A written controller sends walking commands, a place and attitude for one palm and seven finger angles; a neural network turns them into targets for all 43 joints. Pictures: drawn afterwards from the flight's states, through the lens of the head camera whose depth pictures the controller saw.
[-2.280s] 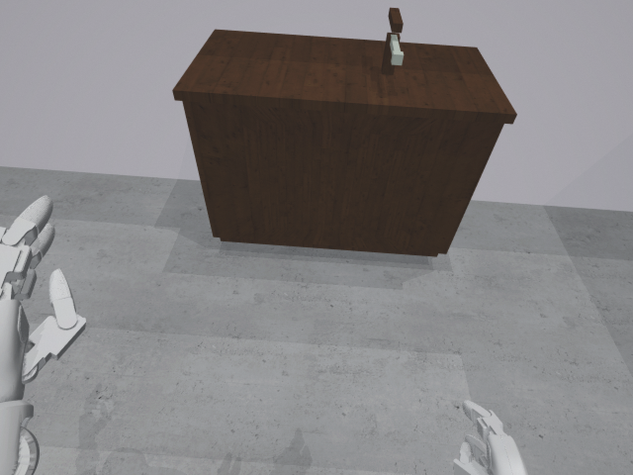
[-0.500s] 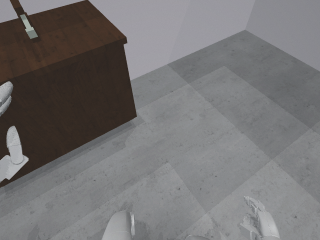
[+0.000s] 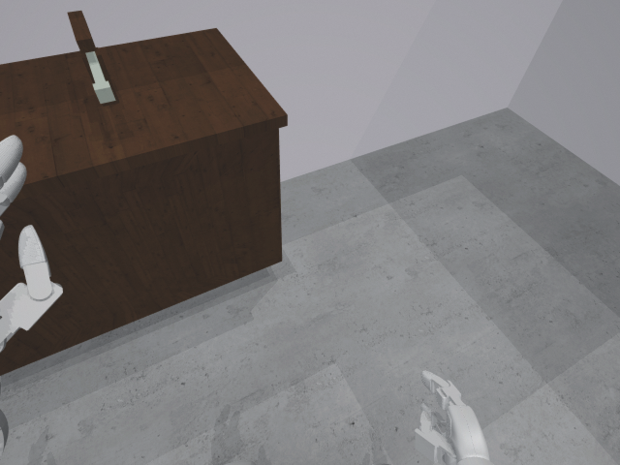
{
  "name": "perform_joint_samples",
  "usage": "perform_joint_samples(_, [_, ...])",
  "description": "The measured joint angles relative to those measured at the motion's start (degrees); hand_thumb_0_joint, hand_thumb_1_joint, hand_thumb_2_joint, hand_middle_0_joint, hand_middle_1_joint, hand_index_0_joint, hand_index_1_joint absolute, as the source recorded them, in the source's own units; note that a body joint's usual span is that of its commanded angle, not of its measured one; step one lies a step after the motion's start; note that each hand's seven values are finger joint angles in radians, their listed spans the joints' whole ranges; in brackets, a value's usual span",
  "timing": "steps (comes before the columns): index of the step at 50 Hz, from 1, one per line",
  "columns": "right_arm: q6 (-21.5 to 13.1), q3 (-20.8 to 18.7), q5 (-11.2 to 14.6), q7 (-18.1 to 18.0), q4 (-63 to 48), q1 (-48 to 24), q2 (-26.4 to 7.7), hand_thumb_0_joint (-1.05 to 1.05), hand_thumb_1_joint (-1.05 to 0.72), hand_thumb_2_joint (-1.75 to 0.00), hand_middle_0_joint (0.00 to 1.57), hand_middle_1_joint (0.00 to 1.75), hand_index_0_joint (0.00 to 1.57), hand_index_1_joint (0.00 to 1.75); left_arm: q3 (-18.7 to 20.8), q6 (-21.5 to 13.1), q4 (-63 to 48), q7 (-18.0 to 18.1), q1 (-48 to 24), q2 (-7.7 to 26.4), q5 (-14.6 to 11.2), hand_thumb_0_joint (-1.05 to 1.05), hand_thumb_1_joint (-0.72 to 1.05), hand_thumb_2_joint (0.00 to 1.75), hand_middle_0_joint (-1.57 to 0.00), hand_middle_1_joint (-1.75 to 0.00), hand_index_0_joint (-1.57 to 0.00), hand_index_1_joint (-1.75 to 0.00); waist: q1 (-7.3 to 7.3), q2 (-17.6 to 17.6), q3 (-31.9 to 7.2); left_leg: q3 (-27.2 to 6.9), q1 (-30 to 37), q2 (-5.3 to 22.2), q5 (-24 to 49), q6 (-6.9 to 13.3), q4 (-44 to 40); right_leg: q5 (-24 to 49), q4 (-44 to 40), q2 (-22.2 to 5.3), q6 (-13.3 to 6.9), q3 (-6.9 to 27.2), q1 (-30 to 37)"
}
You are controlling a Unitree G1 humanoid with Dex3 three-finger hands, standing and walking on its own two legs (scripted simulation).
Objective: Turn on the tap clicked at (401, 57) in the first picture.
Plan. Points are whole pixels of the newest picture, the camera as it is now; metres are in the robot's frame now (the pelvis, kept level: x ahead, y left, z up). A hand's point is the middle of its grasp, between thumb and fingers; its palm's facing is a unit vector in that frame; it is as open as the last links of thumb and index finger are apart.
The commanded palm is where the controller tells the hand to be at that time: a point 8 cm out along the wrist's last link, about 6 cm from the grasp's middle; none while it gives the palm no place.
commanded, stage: turn to face it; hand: left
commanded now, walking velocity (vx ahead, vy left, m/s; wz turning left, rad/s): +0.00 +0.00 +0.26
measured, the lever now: (104, 92) +0.71 +0.43 +0.07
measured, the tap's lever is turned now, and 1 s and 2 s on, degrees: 0 0 0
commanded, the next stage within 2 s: take the last steps up to it in 0.12 s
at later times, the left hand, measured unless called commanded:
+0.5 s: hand (37, 343) +0.18 +0.23 +0.19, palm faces +0.51 -0.76 -0.40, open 7.4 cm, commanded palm +0.12 +0.27 +0.18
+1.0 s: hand (97, 306) +0.22 +0.21 +0.17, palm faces +0.49 -0.76 -0.43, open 7.4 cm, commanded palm +0.15 +0.24 +0.18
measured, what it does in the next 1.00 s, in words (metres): steps on the spot: right foot, then left foot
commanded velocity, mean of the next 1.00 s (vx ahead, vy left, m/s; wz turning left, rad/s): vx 0.24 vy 0.02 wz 0.09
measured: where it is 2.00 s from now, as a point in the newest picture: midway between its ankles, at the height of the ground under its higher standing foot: (310, 454)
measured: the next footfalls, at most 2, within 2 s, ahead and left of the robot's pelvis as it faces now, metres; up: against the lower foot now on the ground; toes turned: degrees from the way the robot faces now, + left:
right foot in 0.12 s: +0.07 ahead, -0.14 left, +0.00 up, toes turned -5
left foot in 0.48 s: +0.01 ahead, +0.09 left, +0.00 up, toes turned +13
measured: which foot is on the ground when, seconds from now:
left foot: down 0.00-0.14, up 0.16-0.46, down 0.48-0.82, up 0.84-1.00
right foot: up 0.00-0.10, down 0.12-0.50, up 0.52-0.80, down 0.82-1.00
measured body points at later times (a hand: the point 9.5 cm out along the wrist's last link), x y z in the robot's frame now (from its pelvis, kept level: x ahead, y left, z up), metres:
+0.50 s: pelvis -0.01 -0.03 -0.01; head +0.01 -0.01 +0.44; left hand +0.15 +0.26 +0.21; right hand +0.18 -0.28 -0.08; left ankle -0.03 +0.08 -0.74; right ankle +0.03 -0.13 -0.73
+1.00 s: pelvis +0.03 -0.06 +0.00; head +0.05 -0.06 +0.45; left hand +0.19 +0.24 +0.20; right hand +0.22 -0.27 -0.10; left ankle +0.01 +0.07 -0.68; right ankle +0.09 -0.14 -0.73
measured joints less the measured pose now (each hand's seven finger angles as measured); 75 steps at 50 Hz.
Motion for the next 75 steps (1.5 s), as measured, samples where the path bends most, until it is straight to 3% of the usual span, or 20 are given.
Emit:
perform_joint_samples(5, [0.6,0.0,0.8,-0.2,0.8,0.9,-1.0,0.01,-0.9,-0.9,0.21,0.3,0.21,0.3,1.9,0.5,4.1,0.0,2.2,0.6,-0.8,0.01,0.89,0.9,-0.21,-0.31,-0.21,-0.3,1.57,2.7,-0.9,-1.4,0.1,0.1,-0.4,-1.5,0.3,4.8,-12.3,0.9,1.1,-1.7,4.6])
perform_joint_samples(7, [1.0,-0.3,1.2,-0.5,1.4,0.9,-2.3,0.01,-0.9,-0.9,0.21,0.3,0.21,0.3,1.1,1.6,7.8,0.0,1.0,-1.0,-0.5,0.01,0.89,0.9,-0.21,-0.31,-0.21,-0.3,2.22,3.7,-0.8,-1.8,-0.2,0.3,-1.3,-2.2,2.2,9.6,-16.0,1.4,-0.5,-2.3,6.6])
perform_joint_samples(10, [1.7,-1.3,1.4,-1.1,3.2,1.0,-4.9,0.01,-0.9,-0.9,0.21,0.3,0.21,0.3,-2.3,3.6,12.4,0.1,-0.9,-5.1,-0.1,0.01,0.9,0.9,-0.21,-0.31,-0.21,-0.3,1.74,5.2,-1.4,-3.9,-2.1,-0.7,-8.3,-2.5,9.5,8.6,-14.1,1.1,-3.4,-3.7,6.5])
perform_joint_samples(13, [2.4,-2.3,1.1,-1.9,4.6,1.1,-6.9,0.01,-0.9,-0.9,0.21,0.3,0.21,0.3,-5.0,4.8,14.1,-0.2,-1.5,-7.5,0.3,0.01,0.89,0.9,-0.21,-0.31,-0.21,-0.3,1.21,3.2,-1.8,-4.5,-5.0,-3.2,-13.0,-3.2,23.0,7.8,-13.7,-0.7,-3.9,-4.1,6.3])
perform_joint_samples(15, [2.7,-2.7,0.8,-2.6,4.8,0.8,-7.7,0.01,-0.9,-0.9,0.2,0.3,0.21,0.3,-5.8,4.4,13.2,-0.3,-0.9,-7.6,0.8,0.01,0.89,0.9,-0.21,-0.31,-0.21,-0.3,0.4,1.6,-1.8,-4.0,-5.3,-3.3,-12.9,-3.3,26.1,8.4,-14.5,-1.4,-3.9,-4.5,6.2])
perform_joint_samples(18, [2.9,-3.6,0.4,-3.3,4.0,0.7,-8.3,0.01,-0.9,-0.9,0.2,0.3,0.2,0.3,-5.3,2.9,9.7,-0.1,0.2,-5.5,1.2,0.02,0.89,0.9,-0.22,-0.31,-0.22,-0.3,-0.52,-0.5,-1.5,-3.0,-3.4,-2.5,-12.2,-2.9,21.7,9.5,-15.9,-1.8,-4.1,-5.4,5.8])
perform_joint_samples(24, [2.5,-5.0,0.3,-3.7,1.1,2.1,-8.9,0.01,-0.9,-0.9,0.2,0.3,0.2,0.3,-0.8,-0.1,2.1,1.7,1.6,-1.4,0.7,0.01,0.89,0.9,-0.22,-0.31,-0.22,-0.3,-0.44,-2.2,-2.4,-0.6,5.4,-2.1,-9.0,-1.6,0.7,9.3,-14.2,-2.0,-3.3,-6.5,3.7])
perform_joint_samples(28, [2.0,-4.7,0.6,-3.8,1.7,2.7,-6.5,0.01,-0.9,-0.9,0.2,0.3,0.2,0.3,0.6,-1.3,5.8,2.2,0.9,-1.7,0.8,0.01,0.89,0.9,-0.22,-0.31,-0.22,-0.3,0.15,-2.7,-4.0,0.1,6.6,-2.6,-7.2,-0.8,1.2,-1.6,1.7,-0.9,-1.9,-1.9,-1.2])
perform_joint_samples(31, [1.4,-3.3,0.9,-2.9,3.2,3.9,-4.2,0.01,-0.9,-0.9,0.2,0.3,0.2,0.3,-0.5,-0.3,10.6,1.2,-0.7,-3.0,1.4,0.01,0.89,0.9,-0.21,-0.31,-0.21,-0.3,-0.05,-1.0,-5.9,-1.6,7.6,-1.8,-7.2,-0.7,-0.5,-0.5,9.9,0.0,-1.0,-1.4,-4.6])
perform_joint_samples(38, [0.0,-0.1,0.5,-1.8,4.4,4.2,-1.1,0.01,-0.9,-0.9,0.2,0.3,0.21,0.3,-3.6,1.3,11.7,0.0,-1.2,-5.3,1.8,0.01,0.9,0.9,-0.21,-0.31,-0.21,-0.3,1.69,1.2,-4.7,-1.7,10.0,-0.4,-7.3,-2.3,-1.5,4.3,-5.1,-0.9,0.1,-3.1,-1.4])
perform_joint_samples(41, [0.0,0.4,0.2,-1.7,4.2,3.6,-1.0,0.01,-0.9,-0.9,0.21,0.3,0.21,0.3,-3.6,1.3,11.4,-0.1,-2.1,-3.7,2.2,0.01,0.9,0.9,-0.21,-0.31,-0.21,-0.3,1.84,1.9,-3.8,-2.2,8.1,0.3,-10.6,-3.0,4.1,8.3,-13.8,0.1,-1.2,-4.6,3.0])
perform_joint_samples(44, [0.9,-0.6,0.3,-1.7,5.8,1.4,-2.9,0.01,-0.9,-0.9,0.21,0.3,0.21,0.3,-4.3,1.1,11.8,-0.5,-5.2,-4.0,2.4,0.01,0.89,0.9,-0.21,-0.31,-0.21,-0.3,1.37,3.3,-2.1,-4.4,1.0,-0.2,-16.2,-1.9,20.7,10.9,-10.7,0.3,-4.5,-6.0,1.9])
perform_joint_samples(47, [2.2,-1.7,0.3,-1.4,6.8,0.0,-4.8,0.01,-0.9,-0.9,0.21,0.3,0.21,0.3,-3.9,0.4,11.7,-1.0,-4.8,-4.7,2.0,0.01,0.89,0.9,-0.21,-0.31,-0.22,-0.3,1.26,2.3,-1.6,-3.9,-5.2,-1.3,-13.9,-2.4,31.6,10.3,-12.4,0.1,-5.1,-5.4,2.5])
perform_joint_samples(52, [2.9,-3.0,0.3,-2.0,4.9,1.1,-6.8,0.01,-0.9,-0.9,0.2,0.3,0.21,0.3,-1.8,-0.1,8.9,-0.7,0.1,-3.0,1.6,0.01,0.89,0.9,-0.22,-0.31,-0.22,-0.3,-0.33,-1.1,-2.0,-1.2,-5.6,0.0,-10.9,-2.2,19.7,12.2,-17.7,-0.7,-4.6,-5.0,4.4])
perform_joint_samples(58, [1.5,-4.8,0.1,-3.5,2.5,3.5,-9.1,0.01,-0.9,-0.9,0.2,0.3,0.2,0.3,-1.5,-0.3,4.5,1.0,1.7,-2.7,1.0,0.01,0.89,0.9,-0.22,-0.31,-0.22,-0.3,0.26,-2.4,-2.3,0.5,3.5,-0.7,-4.0,-1.5,-0.2,8.1,-13.9,-1.3,-2.8,-4.5,5.3])
perform_joint_samples(61, [1.1,-5.0,0.3,-3.8,2.7,3.2,-7.4,0.01,-0.9,-0.9,0.2,0.3,0.2,0.3,-1.3,-0.7,6.6,1.4,-0.5,-2.8,1.4,0.01,0.89,0.9,-0.22,-0.31,-0.22,-0.3,0.39,-3.2,-2.6,1.2,4.7,-1.3,-5.5,-1.3,1.6,-1.2,0.1,-0.7,-2.3,-1.1,1.5])
perform_joint_samples(65, [0.0,-3.5,0.7,-2.7,3.4,3.0,-4.3,0.01,-0.9,-0.9,0.2,0.3,0.2,0.3,-1.1,0.0,9.7,0.8,-2.7,-2.4,1.7,0.01,0.89,0.9,-0.21,-0.31,-0.21,-0.3,-0.34,-1.2,-3.7,-0.4,6.4,-0.3,-6.0,-1.5,-0.9,-1.5,10.3,0.3,-1.4,-1.1,-4.1])
perform_joint_samples(72, [-0.7,-0.7,0.5,-1.2,2.9,3.0,-1.1,0.01,-0.9,-0.9,0.2,0.3,0.21,0.3,-1.6,0.2,8.1,-0.1,1.2,-2.6,1.4,0.01,0.9,0.9,-0.21,-0.31,-0.21,-0.3,0.65,1.9,-2.8,0.2,9.6,1.6,-8.5,-3.8,-1.6,6.5,-7.9,-0.4,-0.7,-4.2,-2.0])
perform_joint_samples(74, [-0.5,-0.4,0.7,-1.3,2.6,3.0,-1.0,0.01,-0.9,-0.9,0.21,0.3,0.21,0.3,-1.3,0.5,8.3,-0.3,0.7,-1.1,1.6,0.01,0.89,0.9,-0.21,-0.31,-0.21,-0.3,0.75,2.3,-2.3,-0.3,8.0,2.1,-11.9,-3.9,4.2,10.2,-14.6,0.1,-1.8,-5.2,1.2])
perform_joint_samples(75, [-0.1,-0.6,0.7,-1.4,3.3,2.2,-1.5,0.01,-0.9,-0.9,0.21,0.3,0.21,0.3,-1.6,0.5,8.8,-0.4,-0.5,-1.2,1.9,0.01,0.89,0.9,-0.21,-0.31,-0.21,-0.3,0.94,3.1,-1.7,-1.2,5.7,2.5,-13.9,-3.0,10.6,11.1,-12.8,0.4,-3.2,-5.7,0.8])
